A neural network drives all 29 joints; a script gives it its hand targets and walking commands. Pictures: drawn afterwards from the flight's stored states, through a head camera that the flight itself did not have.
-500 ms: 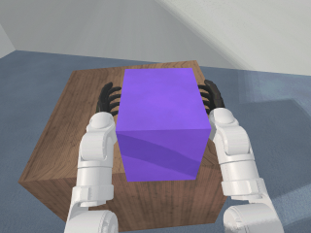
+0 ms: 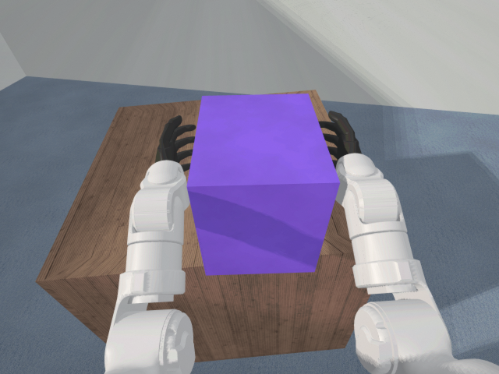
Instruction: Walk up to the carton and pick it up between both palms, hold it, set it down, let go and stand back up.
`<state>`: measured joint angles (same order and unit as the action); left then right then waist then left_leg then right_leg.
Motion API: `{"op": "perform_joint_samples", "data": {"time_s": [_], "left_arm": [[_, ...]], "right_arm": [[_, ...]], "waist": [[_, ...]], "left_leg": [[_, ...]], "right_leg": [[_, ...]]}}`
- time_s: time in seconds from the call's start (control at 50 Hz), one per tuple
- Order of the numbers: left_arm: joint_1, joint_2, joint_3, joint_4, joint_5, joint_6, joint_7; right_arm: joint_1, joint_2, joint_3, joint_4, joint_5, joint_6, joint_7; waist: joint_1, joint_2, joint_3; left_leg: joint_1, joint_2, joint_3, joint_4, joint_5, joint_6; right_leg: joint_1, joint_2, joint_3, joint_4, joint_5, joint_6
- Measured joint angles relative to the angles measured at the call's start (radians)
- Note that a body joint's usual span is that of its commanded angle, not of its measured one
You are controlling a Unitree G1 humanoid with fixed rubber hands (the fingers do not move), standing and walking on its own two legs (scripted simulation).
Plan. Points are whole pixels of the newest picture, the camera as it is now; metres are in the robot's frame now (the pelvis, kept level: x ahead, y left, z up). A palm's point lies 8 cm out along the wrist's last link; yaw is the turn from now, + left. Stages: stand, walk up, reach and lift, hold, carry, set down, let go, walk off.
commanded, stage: set down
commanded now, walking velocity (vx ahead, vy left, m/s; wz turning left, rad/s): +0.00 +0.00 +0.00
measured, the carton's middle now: (257, 183) +0.39 +0.01 +0.13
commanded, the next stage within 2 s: none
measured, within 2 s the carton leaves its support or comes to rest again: neither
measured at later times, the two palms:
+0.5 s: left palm (184, 168) +0.39 +0.13 +0.17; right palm (354, 167) +0.38 -0.15 +0.16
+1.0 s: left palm (182, 172) +0.43 +0.14 +0.13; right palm (335, 172) +0.42 -0.13 +0.12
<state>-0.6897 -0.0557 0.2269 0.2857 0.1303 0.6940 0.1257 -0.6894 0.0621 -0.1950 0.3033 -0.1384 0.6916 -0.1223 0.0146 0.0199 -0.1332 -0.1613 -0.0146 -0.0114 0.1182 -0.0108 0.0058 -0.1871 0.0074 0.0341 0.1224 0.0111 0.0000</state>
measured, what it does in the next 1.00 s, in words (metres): stands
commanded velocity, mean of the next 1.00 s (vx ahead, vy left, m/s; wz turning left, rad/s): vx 0.00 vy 0.00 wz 0.00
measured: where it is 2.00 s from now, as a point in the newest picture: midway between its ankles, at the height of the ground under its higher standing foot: outside the picture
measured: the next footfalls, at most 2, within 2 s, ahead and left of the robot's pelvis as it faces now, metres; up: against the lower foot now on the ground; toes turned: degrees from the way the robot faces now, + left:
none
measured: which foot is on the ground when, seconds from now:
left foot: down 0.00-1.00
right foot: down 0.00-1.00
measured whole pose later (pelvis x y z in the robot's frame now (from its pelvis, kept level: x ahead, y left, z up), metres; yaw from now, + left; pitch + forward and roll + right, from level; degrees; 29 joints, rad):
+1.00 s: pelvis +0.03 +0.01 +0.00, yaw +0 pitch +7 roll +0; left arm -0.68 -0.10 0.35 0.57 0.29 0.35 0.03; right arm -0.64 0.14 -0.35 0.55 -0.29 0.35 -0.07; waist -0.01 0.00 -0.17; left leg -0.10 -0.02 -0.02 -0.08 0.05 0.02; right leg -0.13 0.00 0.03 -0.06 0.07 0.00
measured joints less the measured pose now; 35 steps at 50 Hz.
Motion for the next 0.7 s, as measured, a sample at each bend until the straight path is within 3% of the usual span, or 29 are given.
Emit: {"op": "perform_joint_samples", "data": {"time_s": [0.34,0.7], "left_arm": [[0.05,-0.036,0.006,-0.013,0.063,-0.058,-0.051],[0.035,-0.048,0.076,0.159,0.124,-0.217,-0.084]], "right_arm": [[0.086,0.034,-0.021,-0.054,-0.046,-0.05,0.025],[0.065,0.062,-0.091,0.121,-0.115,-0.205,0.049]], "waist": [[-0.026,-0.006,0.009],[-0.028,-0.008,-0.002]], "left_leg": [[0.106,0.008,-0.005,-0.096,0.021,-0.004],[0.083,0.007,-0.007,-0.141,0.044,-0.002]], "right_leg": [[0.104,0.005,-0.006,-0.09,0.016,-0.007],[0.076,0.003,-0.01,-0.125,0.033,-0.006]]}}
